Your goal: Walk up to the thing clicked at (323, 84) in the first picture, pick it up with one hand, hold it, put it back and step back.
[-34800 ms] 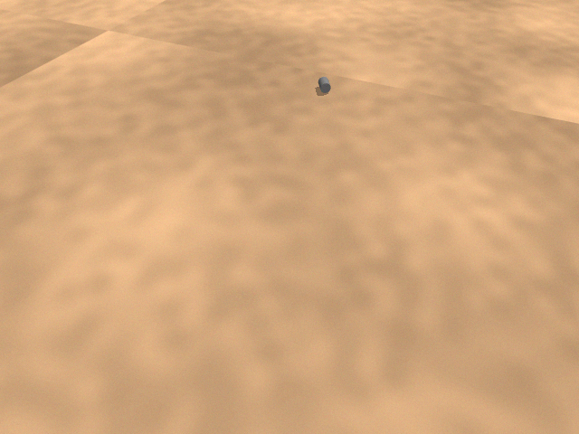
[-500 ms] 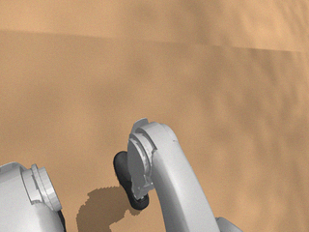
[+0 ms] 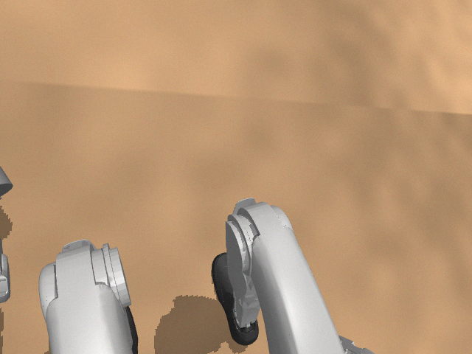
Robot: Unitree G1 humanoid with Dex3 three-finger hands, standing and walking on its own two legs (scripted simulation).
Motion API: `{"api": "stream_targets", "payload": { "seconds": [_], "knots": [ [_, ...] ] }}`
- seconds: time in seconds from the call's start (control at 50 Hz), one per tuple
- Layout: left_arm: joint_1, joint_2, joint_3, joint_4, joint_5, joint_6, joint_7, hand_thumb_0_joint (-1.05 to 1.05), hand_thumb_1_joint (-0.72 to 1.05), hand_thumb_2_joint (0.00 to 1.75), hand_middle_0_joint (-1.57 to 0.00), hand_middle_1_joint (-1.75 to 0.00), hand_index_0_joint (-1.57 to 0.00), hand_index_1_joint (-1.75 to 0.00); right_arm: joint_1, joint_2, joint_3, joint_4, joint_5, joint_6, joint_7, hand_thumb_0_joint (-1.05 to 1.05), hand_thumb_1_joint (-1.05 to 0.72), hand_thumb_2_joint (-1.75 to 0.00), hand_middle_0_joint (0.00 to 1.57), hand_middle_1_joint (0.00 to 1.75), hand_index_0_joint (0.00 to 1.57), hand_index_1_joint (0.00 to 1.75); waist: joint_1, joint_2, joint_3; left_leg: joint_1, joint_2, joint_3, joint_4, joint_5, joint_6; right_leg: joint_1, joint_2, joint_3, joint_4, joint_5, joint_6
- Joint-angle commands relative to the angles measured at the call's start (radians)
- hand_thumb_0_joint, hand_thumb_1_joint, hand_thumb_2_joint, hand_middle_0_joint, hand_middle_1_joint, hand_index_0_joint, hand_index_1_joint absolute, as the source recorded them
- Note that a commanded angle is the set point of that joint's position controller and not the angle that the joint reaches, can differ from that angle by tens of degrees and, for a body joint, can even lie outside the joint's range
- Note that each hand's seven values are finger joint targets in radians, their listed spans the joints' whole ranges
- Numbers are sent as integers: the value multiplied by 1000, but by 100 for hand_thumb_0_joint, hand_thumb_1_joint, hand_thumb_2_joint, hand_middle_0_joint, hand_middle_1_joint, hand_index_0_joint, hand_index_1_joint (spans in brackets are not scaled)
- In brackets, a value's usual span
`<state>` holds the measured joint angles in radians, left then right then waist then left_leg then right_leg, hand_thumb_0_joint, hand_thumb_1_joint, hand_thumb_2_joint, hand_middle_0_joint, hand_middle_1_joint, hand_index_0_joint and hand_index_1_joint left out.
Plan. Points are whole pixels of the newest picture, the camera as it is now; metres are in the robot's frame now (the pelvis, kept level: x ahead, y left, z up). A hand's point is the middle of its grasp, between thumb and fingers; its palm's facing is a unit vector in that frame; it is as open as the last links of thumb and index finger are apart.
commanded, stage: settle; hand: left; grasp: from above
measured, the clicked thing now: out of the picture +0.45 +0.33 -0.22
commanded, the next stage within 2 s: lift in 0.28 s
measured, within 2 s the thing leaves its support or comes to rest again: neither
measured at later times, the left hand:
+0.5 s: hand out of the picture +0.44 +0.32 -0.13, palm faces -0.34 -0.22 -0.91, open 12.1 cm
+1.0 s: hand out of the picture +0.38 +0.32 +0.00, palm faces -0.37 -0.21 -0.90, open 12.1 cm
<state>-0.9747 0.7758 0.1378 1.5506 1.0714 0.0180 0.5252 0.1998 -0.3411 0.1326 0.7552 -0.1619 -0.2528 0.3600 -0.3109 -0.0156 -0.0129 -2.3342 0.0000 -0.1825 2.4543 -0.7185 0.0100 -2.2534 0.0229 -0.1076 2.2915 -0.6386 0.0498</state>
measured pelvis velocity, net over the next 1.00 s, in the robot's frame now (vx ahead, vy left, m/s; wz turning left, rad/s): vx -0.01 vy -0.01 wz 0.13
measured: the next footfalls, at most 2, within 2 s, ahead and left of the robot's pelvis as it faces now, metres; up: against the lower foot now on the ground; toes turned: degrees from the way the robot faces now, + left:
none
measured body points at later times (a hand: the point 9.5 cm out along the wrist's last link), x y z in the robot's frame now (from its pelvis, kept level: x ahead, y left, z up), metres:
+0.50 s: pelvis +0.00 -0.01 +0.02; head +0.23 +0.06 +0.40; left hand +0.45 +0.33 -0.08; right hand +0.07 -0.28 -0.09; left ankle +0.06 +0.12 -0.29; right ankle +0.12 -0.13 -0.29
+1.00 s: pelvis -0.01 -0.01 +0.12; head +0.18 +0.04 +0.52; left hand +0.39 +0.33 +0.05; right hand +0.12 -0.27 -0.01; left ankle +0.06 +0.12 -0.29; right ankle +0.12 -0.13 -0.29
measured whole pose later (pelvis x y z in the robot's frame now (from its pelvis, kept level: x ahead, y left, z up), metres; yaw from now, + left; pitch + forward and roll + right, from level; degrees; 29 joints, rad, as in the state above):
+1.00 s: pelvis -0.01 -0.01 +0.12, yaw +8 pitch +34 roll -5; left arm -0.68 0.53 0.02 1.02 0.98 0.07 0.21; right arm 0.18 -0.29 -0.02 0.70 -0.02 -0.01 0.11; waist -0.13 0.06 -0.19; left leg -1.99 0.00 -0.08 2.05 -0.66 0.00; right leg -1.95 -0.01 -0.03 1.97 -0.62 0.03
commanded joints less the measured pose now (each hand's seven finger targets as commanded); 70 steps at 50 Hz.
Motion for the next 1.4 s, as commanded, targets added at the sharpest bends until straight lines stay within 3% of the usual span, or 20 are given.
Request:
{"api": "stream_targets", "payload": {
  "seconds": [0.0, 0.06, 0.14, 0.18, 0.24, 0.26, 0.3, 0.34, 0.4, 0.44, 0.6, 0.7, 0.88, 1.1, 1.12, 1.14, 1.18, 1.26, 1.36, 1.38],
  "knots": [
    [-298, 155, -18, -182, 3, -14, -26, 0, 45, 97, -92, -81, -90, -83, 211, -279, -111, 10, 16, 21, -30, 0, -90, -90, 20, 30, 20, 30, -14, 394, -630, 515, -3, 81, -306, 195, 0, 295, 27, -86, -180, 195, -91],
    [-352, 117, -45, -202, 7, -33, -48, 0, 45, 100, -92, -81, -90, -84, 202, -261, -111, 1, 20, 37, -47, 0, -90, -90, 20, 30, 20, 30, -23, 364, -630, 516, -12, 92, -312, 194, 1, 299, 20, -76, -191, 191, -89],
    [-332, 137, -43, -104, 16, -51, -51, 0, 40, 99, -89, -81, -87, -84, 181, -238, -112, -8, 15, 57, -79, 0, -90, -90, 20, 30, 20, 30, -15, 274, -585, 433, -21, 123, -312, 104, 12, 336, 28, -48, -229, 84, -88],
    [-383, 185, -15, -173, 18, -61, -40, 0, 36, 98, -87, -79, -84, -83, 173, -233, -114, -8, 14, 62, -98, 0, -90, -90, 20, 30, 20, 30, 11, 298, -628, 452, -24, 138, -315, 93, 12, 346, 23, -37, -245, 58, -87],
    [-386, 207, 11, -202, 25, -53, -20, 0, 33, 98, -84, -79, -81, -83, 172, -224, -120, -2, 19, 71, -116, 0, -90, -90, 20, 30, 20, 30, 44, 316, -748, 502, -20, 153, -314, 158, 11, 395, 21, -29, -241, 119, -87],
    [-377, 168, -8, -169, 24, -43, -18, 0, 35, 97, -85, -80, -82, -83, 180, -218, -119, -2, 19, 75, -118, 0, -90, -90, 20, 30, 20, 30, 30, 312, -759, 502, -17, 158, -306, 185, 12, 416, 22, -25, -241, 155, -84],
    [-367, 173, 1, -163, 18, -29, -16, 0, 35, 100, -87, -78, -83, -82, 187, -221, -125, 5, 21, 80, -125, 0, -90, -90, 20, 30, 20, 30, 33, 296, -749, 490, -15, 161, -311, 203, 17, 416, 20, -26, -247, 181, -81],
    [-372, 184, 18, -187, 13, -20, -18, 0, 40, 92, -90, -80, -88, -82, 190, -216, -132, 16, 27, 87, -134, 0, -93, -91, 20, 30, 20, 30, 53, 307, -776, 500, -17, 161, -325, 223, 15, 423, 17, -28, -242, 200, -84],
    [-344, 154, -9, -186, 2, -5, -57, 0, 34, 87, -80, -73, -79, -74, 187, -208, -146, 13, 35, 100, -139, 0, -88, -89, 20, 30, 20, 30, 58, 290, -750, 502, -17, 163, -351, 190, 17, 427, 18, -24, -260, 162, -88],
    [-347, 163, -7, -227, -8, -5, -84, 0, 47, 83, -92, -75, -91, -75, 192, -203, -155, 6, 42, 108, -146, 0, -91, -90, 20, 30, 20, 30, 68, 296, -785, 510, -19, 170, -354, 183, 19, 460, 18, -9, -278, 151, -87],
    [-256, 116, -20, -393, -27, 9, -179, 0, 50, 89, -93, -77, -93, -77, 201, -188, -188, -23, 88, 167, -171, 0, -91, -90, 20, 30, 20, 30, 114, 307, -846, 626, -23, 161, -446, 238, 12, 491, 5, -11, -311, 210, -95],
    [-192, 90, -23, -478, -25, 12, -218, 0, 49, 96, -94, -78, -92, -80, 199, -188, -205, -49, 110, 196, -196, 0, -91, -90, 20, 30, 20, 30, 129, 288, -816, 669, -26, 137, -524, 201, 12, 486, -1, -10, -361, 182, -95],
    [-74, 16, -80, -686, -74, 36, -277, 0, 46, 90, -92, -75, -90, -77, 142, -154, -224, -110, 139, 218, -255, 0, -91, -90, 20, 30, 20, 30, 153, 241, -806, 766, -23, 138, -681, 101, 17, 611, 7, 15, -518, 94, -89],
    [77, -49, -112, -853, -113, 149, -293, 0, 51, 89, -98, -69, -96, -71, 70, -107, -217, -119, 173, 224, -347, 0, -90, -90, 20, 30, 20, 30, 190, 204, -785, 1034, -13, 142, -908, 170, 8, 850, 4, 39, -749, 144, -84],
    [79, -82, -144, -859, -114, 160, -299, 0, 53, 87, -98, -71, -96, -72, 68, -97, -214, -121, 174, 224, -353, 0, -91, -90, 20, 30, 20, 30, 176, 199, -769, 1044, -13, 149, -926, 179, 8, 882, 7, 39, -773, 150, -83],
    [100, -53, -123, -866, -116, 174, -300, 0, 51, 91, -98, -69, -96, -72, 57, -97, -211, -121, 179, 224, -362, 0, -90, -90, 20, 30, 20, 30, 188, 172, -763, 1062, -14, 143, -950, 169, 9, 914, 8, 45, -801, 137, -82],
    [138, -100, -159, -872, -135, 194, -308, 0, 48, 91, -98, -67, -94, -71, 39, -84, -206, -122, 184, 222, -375, 0, -90, -90, 20, 30, 20, 30, 188, 175, -693, 1096, -12, 137, -1019, 124, 6, 946, 10, 47, -851, 99, -80],
    [170, -146, -194, -913, -153, 226, -316, 0, 47, 91, -96, -67, -93, -71, 35, -70, -199, -112, 194, 210, -400, 0, -90, -90, 20, 30, 20, 30, 191, 164, -669, 1218, -6, 140, -1106, 174, 2, 1045, 11, 56, -948, 141, -81],
    [229, -152, -208, -899, -167, 252, -312, 0, 41, 92, -93, -66, -88, -71, 21, -51, -188, -100, 207, 192, -426, 0, -90, -90, 20, 30, 20, 30, 206, 114, -567, 1309, -4, 143, -1231, 170, 4, 1191, 16, 79, -1093, 127, -80],
    [232, -195, -237, -891, -175, 254, -316, 0, 39, 92, -92, -66, -87, -71, 22, -43, -185, -98, 208, 187, -429, 0, -90, -90, 20, 30, 20, 30, 194, 109, -544, 1313, -7, 150, -1247, 173, 5, 1218, 18, 84, -1123, 124, -79]
  ]
}}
